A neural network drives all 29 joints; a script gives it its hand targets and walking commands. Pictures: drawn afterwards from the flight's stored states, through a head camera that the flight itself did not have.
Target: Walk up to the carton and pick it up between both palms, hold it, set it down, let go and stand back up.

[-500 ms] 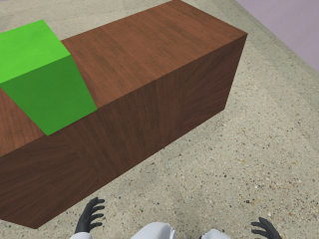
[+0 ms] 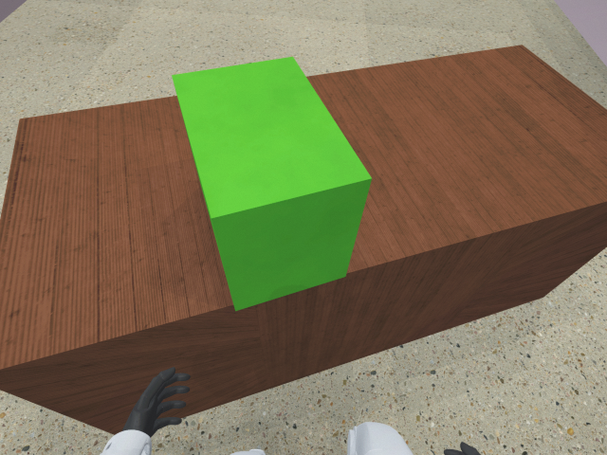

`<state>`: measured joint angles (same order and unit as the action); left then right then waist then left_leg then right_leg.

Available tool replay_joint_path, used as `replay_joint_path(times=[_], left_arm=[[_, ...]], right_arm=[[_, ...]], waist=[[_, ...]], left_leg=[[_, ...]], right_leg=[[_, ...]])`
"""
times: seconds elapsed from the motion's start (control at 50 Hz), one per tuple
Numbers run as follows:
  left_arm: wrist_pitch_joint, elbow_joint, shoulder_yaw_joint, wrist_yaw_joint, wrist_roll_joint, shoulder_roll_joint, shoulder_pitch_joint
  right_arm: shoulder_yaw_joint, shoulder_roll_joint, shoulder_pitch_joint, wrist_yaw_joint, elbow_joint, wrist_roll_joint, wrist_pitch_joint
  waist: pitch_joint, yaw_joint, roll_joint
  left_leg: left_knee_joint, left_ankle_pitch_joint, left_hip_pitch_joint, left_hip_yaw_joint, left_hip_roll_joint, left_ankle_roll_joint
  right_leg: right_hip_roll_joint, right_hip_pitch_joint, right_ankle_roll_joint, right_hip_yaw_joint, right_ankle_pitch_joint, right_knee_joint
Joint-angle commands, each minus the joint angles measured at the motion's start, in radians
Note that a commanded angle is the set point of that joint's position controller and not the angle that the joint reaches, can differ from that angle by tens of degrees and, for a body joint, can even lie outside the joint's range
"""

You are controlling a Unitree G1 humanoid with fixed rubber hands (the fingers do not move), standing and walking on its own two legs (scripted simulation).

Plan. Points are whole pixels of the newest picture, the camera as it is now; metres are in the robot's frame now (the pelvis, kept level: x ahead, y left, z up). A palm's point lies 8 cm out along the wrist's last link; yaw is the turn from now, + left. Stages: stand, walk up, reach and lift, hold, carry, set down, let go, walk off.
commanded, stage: walk up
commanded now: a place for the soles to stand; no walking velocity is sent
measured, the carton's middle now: (264, 182) +0.53 +0.05 +0.01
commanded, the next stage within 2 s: none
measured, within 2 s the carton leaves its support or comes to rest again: neither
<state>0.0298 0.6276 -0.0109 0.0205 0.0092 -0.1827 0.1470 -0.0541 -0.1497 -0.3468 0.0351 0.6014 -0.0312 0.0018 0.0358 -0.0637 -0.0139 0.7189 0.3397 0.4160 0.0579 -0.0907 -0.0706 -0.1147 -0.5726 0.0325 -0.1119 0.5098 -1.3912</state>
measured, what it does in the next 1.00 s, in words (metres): steps on the spot, turning left: right foot, then left foot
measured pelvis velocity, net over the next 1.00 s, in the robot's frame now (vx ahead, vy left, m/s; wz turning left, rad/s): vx -0.03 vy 0.00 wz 0.27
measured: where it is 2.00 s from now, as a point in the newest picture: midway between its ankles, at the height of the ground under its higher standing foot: outside the picture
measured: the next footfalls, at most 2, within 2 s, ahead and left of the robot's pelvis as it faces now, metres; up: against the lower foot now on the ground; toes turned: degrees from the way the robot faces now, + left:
right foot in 0.28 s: +0.31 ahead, -0.07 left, +0.00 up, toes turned +0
left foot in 0.72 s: +0.06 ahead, +0.11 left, +0.00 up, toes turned +18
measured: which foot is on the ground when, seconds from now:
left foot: down 0.00-0.34, up 0.36-0.70, down 0.72-1.00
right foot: up 0.00-0.26, down 0.28-0.76, up 0.78-1.00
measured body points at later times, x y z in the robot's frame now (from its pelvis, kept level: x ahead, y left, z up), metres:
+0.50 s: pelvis +0.10 -0.01 +0.00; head +0.18 +0.00 +0.44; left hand +0.23 +0.23 -0.11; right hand +0.32 -0.22 -0.13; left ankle +0.03 +0.10 -0.59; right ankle +0.27 -0.07 -0.72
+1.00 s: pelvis -0.03 +0.00 +0.02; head -0.02 +0.05 +0.46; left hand +0.01 +0.26 -0.13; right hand +0.15 -0.21 -0.07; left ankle +0.02 +0.10 -0.72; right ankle +0.00 -0.18 -0.54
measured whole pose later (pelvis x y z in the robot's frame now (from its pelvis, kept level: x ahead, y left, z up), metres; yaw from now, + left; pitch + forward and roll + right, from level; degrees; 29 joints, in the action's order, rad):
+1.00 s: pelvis -0.03 +0.00 +0.02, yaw +16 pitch +1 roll -5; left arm -0.08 0.68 -0.04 -0.02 0.05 -0.24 0.25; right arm -0.05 -0.15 -0.31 0.05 0.58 -0.04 -0.03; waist 0.02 0.01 0.01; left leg 0.60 0.21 0.43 0.00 0.06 -0.03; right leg 0.12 -0.70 0.09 0.09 0.37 -1.54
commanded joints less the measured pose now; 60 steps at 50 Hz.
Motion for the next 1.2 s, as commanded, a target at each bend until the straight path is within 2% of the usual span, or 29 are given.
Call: replay_joint_path(times=[0.0, 0.04, 0.16, 0.2, 0.24, 0.26, 0.28, 0.3, 0.32, 0.34, 0.4, 0.48, 0.6, 0.64, 0.66, 0.68, 0.7, 0.72, 0.74, 0.76, 0.8, 0.84, 0.9, 0.96, 1.04, 1.1, 1.14, 1.16, 1.18], left_arm=[[0.032, -0.131, -0.002, 0.011, 0.015, -0.018, -0.155], [0.020, -0.134, 0.014, 0.014, 0.016, 0.015, -0.173], [0.010, -0.111, 0.053, -0.023, -0.011, 0.048, -0.178], [0.014, -0.119, 0.058, -0.039, 0.002, 0.038, -0.179], [0.018, -0.081, 0.034, -0.063, 0.013, -0.010, -0.022], [0.021, -0.053, 0.011, -0.070, 0.023, -0.048, 0.076], [0.016, -0.044, -0.019, -0.081, 0.031, -0.075, 0.154], [0.013, -0.057, -0.026, -0.080, 0.001, -0.075, 0.152], [0.006, -0.069, -0.032, -0.077, -0.032, -0.072, 0.073], [0.006, -0.106, -0.037, -0.077, -0.038, -0.079, -0.025], [-0.010, -0.132, -0.010, -0.091, 0.020, 0.010, -0.060], [-0.033, -0.114, -0.029, -0.079, -0.010, -0.075, -0.086], [-0.077, -0.146, -0.070, -0.059, -0.007, -0.167, -0.137], [-0.101, -0.143, -0.078, -0.046, -0.010, -0.192, -0.134], [-0.112, -0.137, -0.073, -0.039, -0.012, -0.184, -0.125], [-0.116, -0.129, -0.058, -0.025, -0.016, -0.145, -0.098], [-0.111, -0.125, -0.034, -0.029, -0.004, -0.065, -0.051], [-0.121, -0.167, -0.044, -0.044, 0.029, -0.089, -0.154], [-0.126, -0.199, -0.050, -0.052, 0.052, -0.104, -0.190], [-0.127, -0.185, -0.049, -0.053, 0.058, -0.118, -0.186], [-0.130, -0.102, -0.038, -0.048, 0.025, -0.094, -0.067], [-0.120, -0.034, -0.036, -0.051, 0.037, -0.089, 0.086], [-0.090, -0.017, -0.047, -0.050, 0.044, -0.115, 0.101], [-0.081, 0.010, -0.055, -0.032, 0.051, -0.116, 0.203], [-0.086, -0.024, -0.055, 0.008, 0.051, -0.103, 0.206], [-0.085, -0.039, -0.050, 0.039, 0.044, -0.087, 0.264], [-0.084, -0.009, -0.055, 0.053, 0.041, -0.068, 0.387], [-0.077, 0.016, -0.059, 0.054, 0.040, -0.049, 0.506], [-0.066, 0.052, -0.067, 0.050, 0.044, -0.052, 0.629]], right_arm=[[-0.037, -0.071, -0.109, 0.031, -0.055, -0.033, 0.071], [-0.043, -0.087, -0.108, 0.045, -0.040, -0.028, 0.080], [-0.045, -0.100, -0.018, 0.064, -0.028, 0.037, 0.051], [-0.058, -0.130, 0.008, 0.069, -0.042, 0.041, 0.020], [-0.060, -0.164, 0.056, 0.065, -0.064, 0.041, 0.008], [-0.056, -0.164, 0.050, 0.058, -0.058, 0.039, 0.016], [-0.051, -0.138, 0.052, 0.050, -0.045, 0.036, 0.018], [-0.036, -0.106, -0.033, 0.055, -0.005, 0.027, -0.002], [-0.028, -0.115, -0.097, 0.063, 0.009, 0.009, -0.030], [-0.024, -0.133, -0.051, 0.064, 0.018, 0.014, -0.050], [-0.031, -0.127, 0.141, 0.041, -0.012, 0.016, -0.082], [0.004, -0.094, 0.171, 0.008, -0.015, 0.044, -0.079], [0.009, -0.096, 0.096, -0.008, -0.024, 0.021, -0.049], [-0.010, -0.105, 0.038, -0.012, -0.025, 0.010, -0.044], [-0.025, -0.119, 0.014, -0.014, -0.023, 0.008, -0.038], [-0.032, -0.138, 0.023, -0.014, -0.025, 0.005, -0.034], [-0.046, -0.204, 0.035, 0.002, -0.072, -0.033, -0.029], [-0.070, -0.286, 0.145, 0.024, -0.116, -0.003, -0.031], [-0.072, -0.265, 0.268, 0.045, -0.152, 0.008, -0.022], [-0.046, -0.208, 0.290, 0.055, -0.154, 0.018, -0.007], [-0.015, -0.149, 0.359, 0.053, -0.191, 0.007, -0.008], [-0.032, -0.181, 0.305, 0.033, -0.194, 0.006, -0.005], [-0.026, -0.092, 0.167, 0.012, -0.164, -0.020, 0.012], [-0.034, -0.087, 0.100, 0.028, -0.188, -0.030, 0.035], [-0.058, -0.144, 0.018, 0.050, -0.174, -0.032, 0.036], [-0.073, -0.166, 0.049, 0.060, -0.181, -0.034, 0.019], [-0.082, -0.173, 0.058, 0.047, -0.152, -0.027, -0.009], [-0.086, -0.188, 0.085, 0.034, -0.137, -0.027, -0.026], [-0.069, -0.146, 0.098, 0.020, -0.127, -0.019, -0.035]], waist=[[-0.130, -0.014, 0.151], [-0.048, -0.001, 0.123], [0.017, 0.001, -0.198], [-0.040, -0.020, -0.137], [-0.163, 0.044, -0.029], [-0.263, 0.082, -0.018], [-0.359, 0.130, 0.045], [-0.418, 0.094, 0.188], [-0.413, 0.034, 0.115], [-0.429, 0.027, 0.166], [-0.262, 0.071, 0.124], [-0.184, 0.058, 0.121], [-0.188, 0.031, 0.286], [-0.215, 0.009, 0.259], [-0.194, -0.001, 0.174], [-0.104, 0.001, -0.011], [-0.021, -0.015, -0.457], [0.093, -0.038, -0.507], [0.186, 0.003, -0.477], [0.207, 0.040, -0.392], [0.125, 0.143, -0.205], [-0.020, 0.156, -0.144], [-0.133, 0.100, -0.137], [-0.236, 0.084, -0.070], [-0.218, 0.032, -0.187], [-0.101, 0.037, -0.256], [0.004, 0.078, -0.196], [0.059, 0.141, -0.134], [0.156, 0.191, 0.064]], left_leg=[[-0.285, -0.476, -0.399, 0.524, 0.334, -0.012], [-0.301, -0.577, -0.354, 0.445, 0.289, 0.015], [-0.170, -0.691, -0.142, 0.184, 0.002, 0.112], [-0.090, -0.592, -0.155, 0.177, -0.024, 0.121], [0.060, -0.588, -0.121, 0.188, -0.029, 0.149], [0.171, -0.554, -0.032, 0.198, -0.018, 0.201], [0.448, -0.234, 0.127, 0.135, -0.078, 0.264], [0.776, 0.499, 0.249, 0.122, -0.093, 0.244], [0.830, 0.503, 0.216, 0.102, 0.011, 0.191], [0.848, 0.471, 0.223, 0.058, 0.019, 0.161], [0.829, 0.339, 0.170, 0.039, 0.023, 0.191], [0.683, 0.208, 0.162, -0.057, 0.034, 0.181], [0.235, 0.148, -0.018, -0.084, 0.138, 0.115], [0.056, 0.153, -0.158, -0.086, 0.146, 0.061], [-0.051, 0.150, -0.226, -0.043, 0.141, 0.032], [-0.112, 0.208, -0.170, 0.069, 0.142, 0.020], [-0.359, 0.451, -0.045, 0.417, 0.376, -0.044], [-0.593, 0.631, 0.302, 0.682, 0.508, -0.136], [-0.668, 0.721, 0.471, 0.729, 0.541, -0.160], [-0.596, 0.532, 0.449, 0.571, 0.467, -0.126], [-0.441, 0.234, 0.233, 0.184, 0.270, 0.065], [-0.384, 0.224, 0.020, 0.066, 0.237, 0.175], [-0.403, 0.248, -0.096, 0.167, 0.273, 0.069], [-0.421, 0.219, -0.350, 0.125, 0.306, 0.068], [-0.476, 0.453, -0.451, 0.241, 0.419, -0.024], [-0.499, 0.516, -0.254, 0.177, 0.451, -0.050], [-0.468, 0.526, 0.035, 0.060, 0.383, -0.019], [-0.358, 0.571, 0.222, -0.015, 0.324, 0.012], [-0.062, 0.626, 0.420, -0.110, 0.212, 0.057]], right_leg=[[-0.035, -0.265, -0.036, 0.128, -0.137, 0.127], [-0.010, -0.295, -0.033, 0.082, -0.204, 0.217], [0.131, 0.026, -0.052, -0.086, -0.524, 0.714], [0.189, 0.147, -0.057, -0.157, -0.657, 0.851], [0.182, 0.412, -0.090, -0.169, -0.858, 1.006], [0.070, 0.619, -0.159, -0.040, -0.944, 0.957], [-0.163, 0.836, -0.279, 0.187, -1.163, 0.894], [-0.418, 0.913, -0.422, 0.443, -1.274, 0.829], [-0.470, 0.816, -0.463, 0.446, -1.103, 0.845], [-0.466, 0.754, -0.478, 0.456, -0.969, 0.921], [-0.240, 0.369, -0.363, 0.192, -0.810, 1.006], [-0.169, 0.280, -0.333, 0.032, -0.713, 0.962], [-0.177, 0.198, -0.233, 0.069, -0.141, 1.056], [-0.198, 0.161, -0.176, 0.105, -0.018, 1.052], [-0.173, 0.084, -0.117, 0.088, 0.086, 0.960], [-0.097, -0.042, -0.051, 0.014, 0.173, 0.738], [0.057, -0.270, -0.014, -0.057, 0.296, 0.393], [0.170, -0.234, 0.004, 0.106, 0.177, 0.082], [0.148, -0.190, 0.010, 0.193, 0.103, -0.058], [0.147, -0.157, 0.006, 0.217, 0.048, -0.111], [0.222, -0.230, 0.010, 0.239, -0.101, -0.123], [0.276, -0.251, 0.042, 0.188, -0.135, -0.231], [0.234, -0.175, 0.075, 0.170, -0.146, -0.186], [0.234, -0.154, 0.067, 0.163, -0.113, 0.001], [0.171, -0.078, 0.025, 0.139, 0.094, 0.360], [0.089, 0.106, -0.053, 0.112, 0.188, 0.587], [0.114, 0.364, -0.114, 0.032, 0.184, 0.756], [0.112, 0.524, -0.152, 0.025, 0.061, 0.915], [0.109, 0.599, -0.188, 0.077, 0.024, 1.031]])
